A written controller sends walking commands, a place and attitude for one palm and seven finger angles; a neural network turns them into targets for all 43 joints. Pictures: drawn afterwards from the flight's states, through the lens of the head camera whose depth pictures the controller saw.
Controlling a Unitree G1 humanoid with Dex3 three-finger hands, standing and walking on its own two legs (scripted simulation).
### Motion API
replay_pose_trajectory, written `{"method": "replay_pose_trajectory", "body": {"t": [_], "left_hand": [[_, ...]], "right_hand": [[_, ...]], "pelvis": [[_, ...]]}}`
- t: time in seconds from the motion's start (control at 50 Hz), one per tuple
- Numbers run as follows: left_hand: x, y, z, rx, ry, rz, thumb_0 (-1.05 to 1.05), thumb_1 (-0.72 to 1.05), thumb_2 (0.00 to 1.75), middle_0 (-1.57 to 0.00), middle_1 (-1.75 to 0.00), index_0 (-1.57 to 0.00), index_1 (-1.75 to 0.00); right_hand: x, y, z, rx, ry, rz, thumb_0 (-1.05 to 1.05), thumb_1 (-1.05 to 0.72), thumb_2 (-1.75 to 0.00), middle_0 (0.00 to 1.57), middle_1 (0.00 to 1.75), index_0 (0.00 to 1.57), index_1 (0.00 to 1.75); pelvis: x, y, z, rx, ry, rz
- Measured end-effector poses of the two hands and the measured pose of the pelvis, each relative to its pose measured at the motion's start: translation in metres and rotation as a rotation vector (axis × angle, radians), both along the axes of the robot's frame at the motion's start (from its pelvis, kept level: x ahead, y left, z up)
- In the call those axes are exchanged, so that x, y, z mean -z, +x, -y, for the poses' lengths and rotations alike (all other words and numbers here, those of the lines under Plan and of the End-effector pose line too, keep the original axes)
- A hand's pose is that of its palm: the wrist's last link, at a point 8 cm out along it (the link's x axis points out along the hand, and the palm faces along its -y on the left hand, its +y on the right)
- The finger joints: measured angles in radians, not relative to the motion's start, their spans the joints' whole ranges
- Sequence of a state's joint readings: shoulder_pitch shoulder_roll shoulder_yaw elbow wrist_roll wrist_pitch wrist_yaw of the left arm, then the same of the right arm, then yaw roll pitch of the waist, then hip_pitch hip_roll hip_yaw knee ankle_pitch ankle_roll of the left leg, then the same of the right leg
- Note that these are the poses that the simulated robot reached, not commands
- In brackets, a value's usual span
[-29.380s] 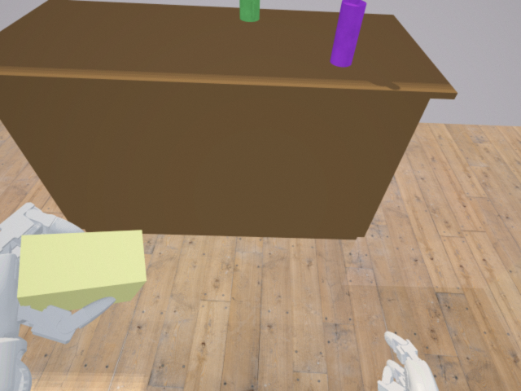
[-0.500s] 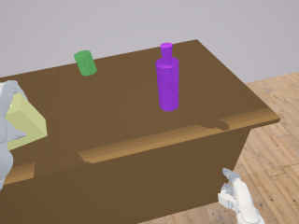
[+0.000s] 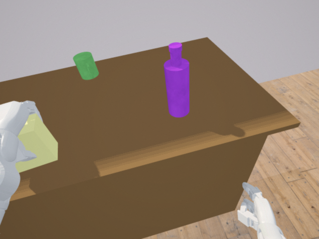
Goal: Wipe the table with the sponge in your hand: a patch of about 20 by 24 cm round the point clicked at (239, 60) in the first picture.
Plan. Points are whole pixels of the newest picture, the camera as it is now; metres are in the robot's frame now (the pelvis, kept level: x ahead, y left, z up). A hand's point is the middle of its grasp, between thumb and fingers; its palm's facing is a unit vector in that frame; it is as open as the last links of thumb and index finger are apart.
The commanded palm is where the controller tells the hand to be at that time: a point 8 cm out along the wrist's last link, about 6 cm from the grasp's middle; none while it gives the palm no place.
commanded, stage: move the sponge above the wiping area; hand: left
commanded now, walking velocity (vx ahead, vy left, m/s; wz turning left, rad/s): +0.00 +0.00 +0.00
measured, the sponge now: (29, 148) +0.25 +0.37 +0.13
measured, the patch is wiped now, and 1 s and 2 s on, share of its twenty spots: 0.10 0.10 0.15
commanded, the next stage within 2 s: lower the sponge onto the table in 0.24 s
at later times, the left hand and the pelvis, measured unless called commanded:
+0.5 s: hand (37, 144) +0.25 +0.33 +0.15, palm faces -0.01 -0.08 -1.00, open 10.0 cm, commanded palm +0.20 +0.33 +0.26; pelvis +0.00 +0.01 +0.00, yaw +0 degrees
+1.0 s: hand (37, 152) +0.23 +0.31 +0.15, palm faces -0.03 +0.00 -1.00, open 10.0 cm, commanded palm +0.20 +0.33 +0.25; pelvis +0.00 +0.00 +0.00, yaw +1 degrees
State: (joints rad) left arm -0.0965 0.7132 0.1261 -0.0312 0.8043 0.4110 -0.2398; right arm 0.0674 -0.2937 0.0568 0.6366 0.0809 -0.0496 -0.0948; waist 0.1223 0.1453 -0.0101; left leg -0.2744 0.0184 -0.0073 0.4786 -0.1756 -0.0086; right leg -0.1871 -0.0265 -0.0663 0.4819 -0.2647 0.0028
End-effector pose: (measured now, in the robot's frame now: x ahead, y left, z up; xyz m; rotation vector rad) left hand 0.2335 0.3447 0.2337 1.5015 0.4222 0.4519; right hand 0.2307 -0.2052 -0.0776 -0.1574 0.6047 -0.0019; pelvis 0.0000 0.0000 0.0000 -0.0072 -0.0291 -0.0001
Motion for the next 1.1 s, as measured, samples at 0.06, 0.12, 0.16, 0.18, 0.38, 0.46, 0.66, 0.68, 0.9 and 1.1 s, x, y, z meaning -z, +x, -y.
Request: {"method": "replay_pose_trajectory", "body": {"t": [0.06,0.12,0.16,0.18,0.38,0.46,0.66,0.68,0.9,1.1], "left_hand": [[0.030,-0.002,0.026,0.130,-0.041,-0.102,0.00,-0.48,1.03,-0.71,-1.33,-0.74,-1.32],[0.026,-0.008,0.047,0.274,-0.004,-0.050,0.00,-0.47,1.03,-0.71,-1.33,-0.73,-1.33],[0.012,-0.011,0.054,0.332,0.036,0.026,0.00,-0.47,1.04,-0.71,-1.33,-0.73,-1.32],[0.003,-0.011,0.053,0.338,0.052,0.075,0.00,-0.47,1.04,-0.71,-1.33,-0.74,-1.32],[-0.031,-0.002,-0.007,-0.019,0.015,0.188,0.00,-0.47,1.04,-0.71,-1.32,-0.74,-1.32],[0.006,-0.002,0.008,0.022,-0.044,0.039,0.00,-0.47,1.04,-0.71,-1.33,-0.73,-1.32],[-0.008,-0.022,0.042,0.260,0.069,0.115,0.00,-0.48,1.04,-0.72,-1.32,-0.74,-1.31],[-0.017,-0.023,0.036,0.230,0.077,0.157,0.00,-0.48,1.04,-0.73,-1.32,-0.75,-1.31],[0.016,-0.024,0.001,-0.019,-0.041,-0.021,0.00,-0.48,1.04,-0.72,-1.33,-0.74,-1.32],[-0.001,-0.023,0.034,0.257,0.057,0.101,0.00,-0.47,1.04,-0.72,-1.33,-0.74,-1.33]], "right_hand": [[-0.001,0.003,-0.004,-0.016,-0.017,0.010,0.02,-0.90,-0.90,0.20,0.30,0.20,0.29],[-0.005,0.006,-0.012,-0.041,-0.044,0.021,0.02,-0.90,-0.90,0.20,0.30,0.20,0.29],[-0.007,0.009,-0.018,-0.058,-0.051,0.025,0.02,-0.90,-0.90,0.20,0.30,0.20,0.29],[-0.008,0.011,-0.021,-0.065,-0.049,0.025,0.02,-0.90,-0.90,0.20,0.30,0.20,0.29],[-0.011,0.021,-0.035,-0.072,0.027,0.019,0.02,-0.90,-0.90,0.20,0.30,0.20,0.30],[-0.013,0.023,-0.031,-0.065,0.026,0.039,0.01,-0.90,-0.90,0.20,0.30,0.20,0.29],[-0.014,0.019,-0.021,-0.083,-0.049,0.029,0.01,-0.90,-0.90,0.20,0.30,0.20,0.29],[-0.013,0.019,-0.021,-0.082,-0.046,0.021,0.01,-0.90,-0.90,0.20,0.30,0.20,0.29],[-0.006,0.005,-0.012,-0.035,0.003,0.020,0.02,-0.90,-0.90,0.20,0.30,0.20,0.29],[-0.008,-0.006,-0.008,-0.025,-0.051,0.018,0.02,-0.90,-0.90,0.20,0.30,0.20,0.29]], "pelvis": [[0.001,0.002,-0.004,-0.004,0.001,0.000],[0.001,0.005,-0.005,-0.006,0.003,0.009],[0.001,0.006,-0.005,-0.003,0.000,0.018],[0.000,0.006,-0.005,-0.003,-0.001,0.023],[-0.002,0.001,-0.005,-0.003,-0.002,0.006],[-0.001,0.002,-0.006,-0.007,-0.001,-0.002],[0.000,0.005,-0.001,-0.002,-0.005,0.035],[0.000,0.004,-0.001,-0.002,-0.007,0.038],[0.000,-0.005,0.001,-0.013,-0.003,0.017],[0.001,-0.003,0.002,0.001,-0.008,0.050]]}}
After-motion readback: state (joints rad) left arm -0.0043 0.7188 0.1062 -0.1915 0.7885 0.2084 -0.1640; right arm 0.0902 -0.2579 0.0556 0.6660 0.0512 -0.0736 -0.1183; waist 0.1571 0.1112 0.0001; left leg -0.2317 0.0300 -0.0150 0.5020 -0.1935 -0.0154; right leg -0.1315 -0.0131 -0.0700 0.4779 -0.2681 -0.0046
